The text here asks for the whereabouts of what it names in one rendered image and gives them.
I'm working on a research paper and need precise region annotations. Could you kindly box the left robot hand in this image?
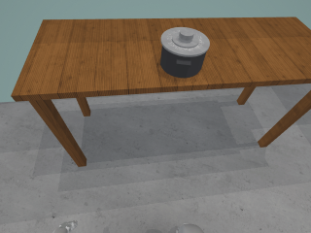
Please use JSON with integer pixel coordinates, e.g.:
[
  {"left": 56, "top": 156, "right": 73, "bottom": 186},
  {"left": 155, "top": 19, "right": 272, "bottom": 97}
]
[{"left": 52, "top": 220, "right": 78, "bottom": 233}]

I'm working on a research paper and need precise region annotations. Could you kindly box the right robot thigh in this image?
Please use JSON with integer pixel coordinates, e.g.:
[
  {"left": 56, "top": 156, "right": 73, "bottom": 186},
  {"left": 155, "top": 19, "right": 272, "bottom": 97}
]
[{"left": 176, "top": 223, "right": 204, "bottom": 233}]

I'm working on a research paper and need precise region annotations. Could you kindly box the pot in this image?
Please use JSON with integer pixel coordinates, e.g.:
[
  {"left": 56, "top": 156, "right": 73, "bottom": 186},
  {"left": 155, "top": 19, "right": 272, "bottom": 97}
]
[{"left": 160, "top": 46, "right": 206, "bottom": 79}]

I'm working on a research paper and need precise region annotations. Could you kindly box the knob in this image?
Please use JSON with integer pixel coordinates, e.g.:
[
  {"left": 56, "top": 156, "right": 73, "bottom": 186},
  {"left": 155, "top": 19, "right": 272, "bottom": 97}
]
[{"left": 179, "top": 28, "right": 194, "bottom": 41}]

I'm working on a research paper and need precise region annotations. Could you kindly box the table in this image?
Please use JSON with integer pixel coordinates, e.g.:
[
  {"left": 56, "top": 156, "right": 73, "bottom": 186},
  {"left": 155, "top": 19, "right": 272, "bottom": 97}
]
[{"left": 11, "top": 17, "right": 311, "bottom": 167}]

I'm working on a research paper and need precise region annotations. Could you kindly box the lid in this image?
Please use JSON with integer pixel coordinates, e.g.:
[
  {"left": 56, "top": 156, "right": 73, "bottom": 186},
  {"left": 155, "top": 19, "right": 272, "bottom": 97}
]
[{"left": 160, "top": 27, "right": 210, "bottom": 57}]

